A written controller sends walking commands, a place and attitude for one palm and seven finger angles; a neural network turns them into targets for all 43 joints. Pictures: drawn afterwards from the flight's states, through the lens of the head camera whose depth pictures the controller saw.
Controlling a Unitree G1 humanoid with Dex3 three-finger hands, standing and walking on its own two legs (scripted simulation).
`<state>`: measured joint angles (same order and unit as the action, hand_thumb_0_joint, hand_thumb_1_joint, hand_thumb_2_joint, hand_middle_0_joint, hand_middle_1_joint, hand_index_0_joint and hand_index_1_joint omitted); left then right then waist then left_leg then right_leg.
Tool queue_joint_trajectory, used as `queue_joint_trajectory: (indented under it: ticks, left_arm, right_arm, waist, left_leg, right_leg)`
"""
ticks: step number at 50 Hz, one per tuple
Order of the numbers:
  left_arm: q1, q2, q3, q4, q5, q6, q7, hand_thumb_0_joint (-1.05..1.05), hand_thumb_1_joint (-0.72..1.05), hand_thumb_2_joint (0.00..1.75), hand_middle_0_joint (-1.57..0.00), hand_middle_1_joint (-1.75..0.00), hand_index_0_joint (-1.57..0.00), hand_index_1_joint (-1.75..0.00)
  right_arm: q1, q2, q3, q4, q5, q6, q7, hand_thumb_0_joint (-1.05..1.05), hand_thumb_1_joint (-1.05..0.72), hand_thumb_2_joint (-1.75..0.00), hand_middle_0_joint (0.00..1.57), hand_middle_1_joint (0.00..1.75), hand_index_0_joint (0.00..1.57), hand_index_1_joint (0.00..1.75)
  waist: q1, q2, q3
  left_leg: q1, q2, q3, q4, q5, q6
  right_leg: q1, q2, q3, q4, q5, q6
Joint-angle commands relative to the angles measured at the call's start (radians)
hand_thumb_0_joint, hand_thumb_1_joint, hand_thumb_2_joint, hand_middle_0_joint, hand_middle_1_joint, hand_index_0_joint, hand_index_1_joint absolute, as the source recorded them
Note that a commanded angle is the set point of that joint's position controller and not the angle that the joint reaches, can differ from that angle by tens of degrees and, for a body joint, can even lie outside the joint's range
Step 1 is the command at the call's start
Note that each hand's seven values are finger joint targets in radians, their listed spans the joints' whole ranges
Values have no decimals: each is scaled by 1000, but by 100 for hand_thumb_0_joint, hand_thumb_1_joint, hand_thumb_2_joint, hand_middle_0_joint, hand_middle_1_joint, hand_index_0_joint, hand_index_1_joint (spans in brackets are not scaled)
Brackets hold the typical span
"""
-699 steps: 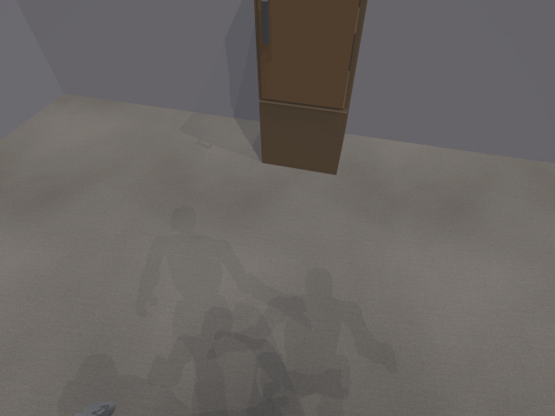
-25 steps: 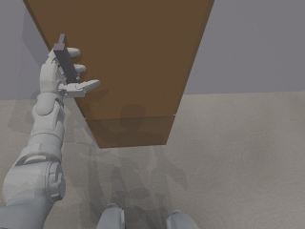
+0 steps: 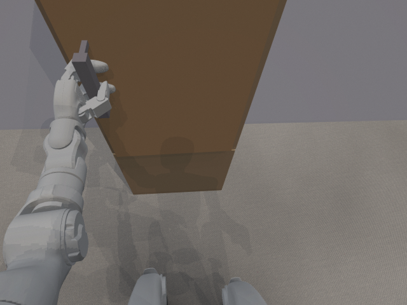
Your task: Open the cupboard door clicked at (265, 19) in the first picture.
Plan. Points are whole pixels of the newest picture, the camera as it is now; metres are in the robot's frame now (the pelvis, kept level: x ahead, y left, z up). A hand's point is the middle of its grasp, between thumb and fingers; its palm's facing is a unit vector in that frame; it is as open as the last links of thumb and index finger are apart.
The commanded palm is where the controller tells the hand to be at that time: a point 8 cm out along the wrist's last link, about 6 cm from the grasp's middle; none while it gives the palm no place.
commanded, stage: pull the door open along its arc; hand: left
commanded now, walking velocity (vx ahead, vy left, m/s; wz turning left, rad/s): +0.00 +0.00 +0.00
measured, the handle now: (95, 82) +0.54 +0.20 +0.09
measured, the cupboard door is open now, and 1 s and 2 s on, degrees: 1 38 39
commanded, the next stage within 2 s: open thumb and fingers to let go in 1.04 s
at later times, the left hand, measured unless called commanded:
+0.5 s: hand (113, 137) +0.40 +0.14 +0.09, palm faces +0.14 -0.99 +0.08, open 6.2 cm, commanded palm +0.35 +0.19 +0.08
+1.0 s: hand (161, 190) +0.30 +0.06 +0.09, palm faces +0.34 -0.94 +0.00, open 6.2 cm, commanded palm +0.23 +0.08 +0.08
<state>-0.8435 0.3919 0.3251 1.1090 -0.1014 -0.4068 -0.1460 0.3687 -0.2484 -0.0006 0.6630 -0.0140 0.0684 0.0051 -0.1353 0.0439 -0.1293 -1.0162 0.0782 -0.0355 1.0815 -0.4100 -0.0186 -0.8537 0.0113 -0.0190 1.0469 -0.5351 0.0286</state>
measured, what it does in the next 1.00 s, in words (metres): stands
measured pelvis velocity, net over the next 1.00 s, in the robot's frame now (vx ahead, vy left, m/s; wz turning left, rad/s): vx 0.03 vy -0.02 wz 0.05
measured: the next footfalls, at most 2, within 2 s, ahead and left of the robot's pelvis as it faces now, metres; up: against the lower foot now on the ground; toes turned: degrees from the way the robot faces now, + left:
none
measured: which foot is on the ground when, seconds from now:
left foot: down 0.00-1.00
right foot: down 0.00-1.00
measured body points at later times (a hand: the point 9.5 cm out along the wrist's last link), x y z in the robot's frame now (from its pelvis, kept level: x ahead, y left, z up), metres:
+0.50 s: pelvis +0.02 +0.00 +0.02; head +0.08 +0.00 +0.47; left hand +0.39 +0.20 +0.09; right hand +0.12 -0.25 -0.09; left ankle +0.05 +0.13 -0.66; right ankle -0.02 -0.14 -0.66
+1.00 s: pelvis +0.03 -0.02 +0.03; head +0.05 -0.03 +0.48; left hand +0.28 +0.11 +0.09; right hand +0.22 -0.23 -0.06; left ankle +0.05 +0.13 -0.66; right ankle -0.02 -0.14 -0.66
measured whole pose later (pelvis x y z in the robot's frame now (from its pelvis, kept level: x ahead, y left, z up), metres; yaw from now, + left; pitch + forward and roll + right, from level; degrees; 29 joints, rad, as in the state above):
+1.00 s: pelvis +0.03 -0.02 +0.03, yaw +3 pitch +10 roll -1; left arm 0.22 -0.08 -0.24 0.01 0.09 -0.19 0.51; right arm 0.21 -0.17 0.01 0.49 -0.05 0.07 0.04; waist -0.02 0.04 -0.15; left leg -0.69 0.05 -0.05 0.94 -0.42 -0.05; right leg -0.54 -0.01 -0.04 0.94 -0.57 0.00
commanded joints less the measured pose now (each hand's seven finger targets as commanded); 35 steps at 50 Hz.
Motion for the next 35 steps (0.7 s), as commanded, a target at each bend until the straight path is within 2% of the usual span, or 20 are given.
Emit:
queue_joint_trajectory:
  ticks: [1,2,3,5,7,10,12,15,17,19,20,21,24,25,26,27,30,31,33,35]
  left_arm:
    - [-407,294,81,-227,6,-87,-27,0,90,90,-40,-135,-40,-135]
    - [-373,249,56,-234,-1,-85,-38,0,90,90,-40,-135,-40,-135]
    - [-348,229,43,-255,-10,-85,-48,0,90,90,-40,-135,-40,-135]
    - [-279,223,49,-271,-26,-75,-58,0,90,90,-40,-135,-40,-135]
    - [-206,216,55,-315,-41,-72,-65,0,90,90,-40,-135,-40,-135]
    - [-75,167,35,-404,-68,-52,-68,0,90,90,-40,-135,-40,-135]
    - [32,137,24,-485,-84,-48,-65,0,90,90,-40,-135,-40,-135]
    - [169,83,-11,-589,-103,-31,-55,0,90,90,-40,-135,-40,-135]
    - [273,50,-28,-654,-113,-26,-47,0,90,90,-40,-135,-40,-135]
    - [329,9,-60,-716,-124,-16,-42,0,90,90,-40,-135,-40,-135]
    - [324,-34,68,-780,-190,-7,103,0,90,90,-40,-135,-40,-135]
    - [379,-92,-12,-794,-152,2,178,0,90,90,-40,-135,-40,-135]
    - [479,-208,-94,-880,-80,16,341,0,90,90,-40,-135,-40,-135]
    - [490,-242,-124,-909,-54,19,390,0,90,90,-40,-135,-40,-135]
    - [500,-254,-143,-955,-22,19,440,0,90,90,-40,-135,-40,-135]
    - [531,-293,-181,-985,15,27,487,0,90,90,-40,-135,-40,-135]
    - [572,-394,-299,-1038,121,74,621,0,90,90,-40,-135,-40,-135]
    - [602,-417,-341,-1043,151,87,643,0,90,90,-40,-135,-40,-135]
    - [592,-463,-413,-1078,185,107,666,0,90,90,-40,-135,-40,-135]
    - [611,-498,-465,-1110,206,121,671,0,90,90,-40,-135,-40,-135]
  right_arm:
    - [137,-182,-59,-66,-1,-14,-21,0,-90,-90,20,30,20,30]
    - [123,-171,-56,-77,4,-13,-18,0,-90,-90,20,30,20,30]
    - [114,-169,-56,-87,7,-12,-17,0,-90,-90,20,30,20,30]
    - [104,-169,-57,-104,11,-6,-16,0,-90,-90,20,30,20,30]
    - [93,-166,-58,-123,16,-4,-13,0,-90,-90,20,30,20,30]
    - [74,-160,-63,-152,24,-1,-9,0,-90,-90,20,30,20,30]
    - [58,-155,-65,-170,28,-4,-6,0,-90,-90,20,30,20,30]
    - [35,-148,-67,-194,34,-10,-2,0,-90,-90,20,30,20,30]
    - [16,-141,-67,-208,38,-18,1,0,-90,-90,20,30,20,30]
    - [-1,-136,-67,-219,40,-25,1,0,-90,-90,20,30,20,30]
    - [-36,-97,-62,-220,33,-39,-2,0,-90,-90,20,30,20,30]
    - [-39,-99,-57,-220,25,-55,1,0,-90,-90,20,30,20,30]
    - [-60,-87,-59,-218,2,-65,21,0,-90,-90,20,30,20,30]
    - [-72,-82,-59,-220,-6,-66,28,0,-90,-90,20,30,20,30]
    - [-77,-79,-60,-223,-15,-67,31,0,-90,-90,20,30,20,30]
    - [-96,-72,-62,-230,-21,-65,36,0,-90,-90,20,30,20,30]
    - [-127,-62,-59,-243,-40,-52,49,0,-90,-90,20,30,20,30]
    - [-129,-63,-62,-247,-45,-47,47,0,-90,-90,20,30,20,30]
    - [-151,-59,-63,-257,-48,-35,41,0,-90,-90,20,30,20,30]
    - [-167,-55,-61,-266,-48,-26,31,0,-90,-90,20,30,20,30]
  waist:
    - [5,82,-473]
    - [6,77,-473]
    - [13,77,-470]
    - [22,52,-453]
    - [42,53,-467]
    - [56,12,-449]
    - [76,27,-457]
    - [86,-12,-410]
    - [94,-6,-388]
    - [91,-35,-355]
    - [184,-28,-360]
    - [146,-35,-325]
    - [139,-55,-318]
    - [139,-40,-313]
    - [141,-56,-330]
    - [146,-18,-341]
    - [133,-30,-308]
    - [118,-77,-293]
    - [102,-77,-280]
    - [97,-96,-272]
  left_leg:
    - [528,-46,-15,-98,313,37]
    - [528,-49,-6,-102,322,38]
    - [523,-49,-1,-103,322,37]
    - [510,-51,8,-113,309,40]
    - [514,-55,18,-119,331,39]
    - [504,-59,34,-137,328,42]
    - [523,-62,42,-148,360,41]
    - [514,-64,50,-168,364,43]
    - [519,-67,59,-176,373,44]
    - [510,-68,62,-186,360,44]
    - [476,-68,67,-201,362,29]
    - [484,-68,60,-200,359,28]
    - [492,-64,59,-197,377,20]
    - [500,-63,60,-195,382,18]
    - [504,-63,56,-188,399,19]
    - [522,-61,59,-189,411,15]
    - [522,-61,51,-195,378,16]
    - [515,-58,46,-193,365,21]
    - [521,-60,49,-197,331,23]
    - [531,-58,47,-204,317,24]
  right_leg:
    - [8,55,-26,-139,349,-50]
    - [23,54,-28,-142,372,-46]
    - [36,54,-29,-142,380,-46]
    - [61,56,-29,-152,387,-44]
    - [98,57,-28,-152,425,-44]
    - [152,58,-28,-170,459,-39]
    - [185,56,-29,-172,500,-41]
    - [221,56,-32,-185,534,-37]
    - [238,52,-28,-190,558,-35]
    - [254,49,-29,-199,568,-31]
    - [288,48,-45,-200,530,-33]
    - [274,52,-52,-194,518,-31]
    - [269,41,-59,-182,525,-31]
    - [266,38,-59,-179,523,-33]
    - [279,38,-59,-170,531,-35]
    - [272,33,-57,-165,531,-37]
    - [263,26,-66,-171,491,-41]
    - [263,29,-64,-181,484,-40]
    - [264,20,-55,-198,476,-40]
    - [273,16,-52,-212,468,-43]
